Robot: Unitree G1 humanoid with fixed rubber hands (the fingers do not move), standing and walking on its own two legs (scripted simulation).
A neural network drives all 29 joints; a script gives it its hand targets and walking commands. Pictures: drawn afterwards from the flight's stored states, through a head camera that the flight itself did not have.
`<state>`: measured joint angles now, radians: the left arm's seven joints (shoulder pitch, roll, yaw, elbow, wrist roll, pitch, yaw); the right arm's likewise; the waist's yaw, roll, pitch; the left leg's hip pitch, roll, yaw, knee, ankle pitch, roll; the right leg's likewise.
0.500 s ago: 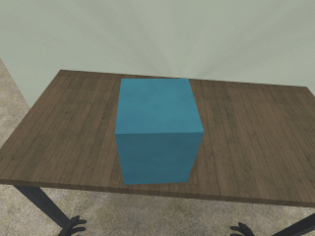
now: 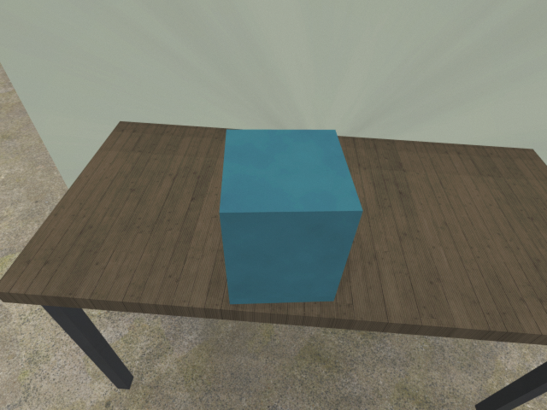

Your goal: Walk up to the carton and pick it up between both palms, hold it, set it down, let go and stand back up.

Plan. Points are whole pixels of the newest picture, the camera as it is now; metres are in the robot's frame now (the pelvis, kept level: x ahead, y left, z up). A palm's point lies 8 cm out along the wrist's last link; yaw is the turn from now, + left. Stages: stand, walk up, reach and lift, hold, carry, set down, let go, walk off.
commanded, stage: stand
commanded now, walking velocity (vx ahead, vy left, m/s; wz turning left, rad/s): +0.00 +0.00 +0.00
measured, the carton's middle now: (281, 218) +0.45 -0.01 +0.02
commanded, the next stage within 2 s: none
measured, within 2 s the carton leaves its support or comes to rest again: neither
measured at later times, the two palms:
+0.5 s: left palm out of the picture -0.03 +0.25 -0.13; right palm out of the picture -0.01 -0.25 -0.13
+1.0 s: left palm out of the picture +0.02 +0.23 -0.13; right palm out of the picture +0.02 -0.25 -0.13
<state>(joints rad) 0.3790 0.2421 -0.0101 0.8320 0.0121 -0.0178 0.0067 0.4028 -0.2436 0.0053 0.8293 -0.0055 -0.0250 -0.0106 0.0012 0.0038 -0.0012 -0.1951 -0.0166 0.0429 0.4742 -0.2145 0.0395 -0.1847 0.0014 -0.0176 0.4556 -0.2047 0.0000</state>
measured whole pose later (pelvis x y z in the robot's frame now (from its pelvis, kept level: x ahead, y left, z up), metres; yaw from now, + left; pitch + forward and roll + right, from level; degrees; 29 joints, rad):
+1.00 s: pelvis +0.01 -0.01 +0.00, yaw +1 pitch -2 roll +0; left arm 0.37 0.21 -0.02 0.93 0.00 -0.01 0.03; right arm 0.39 -0.21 0.02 0.93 0.00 -0.01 -0.03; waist -0.01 0.00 0.00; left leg -0.21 -0.02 0.01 0.46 -0.22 0.03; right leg -0.20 0.01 0.00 0.46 -0.23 -0.01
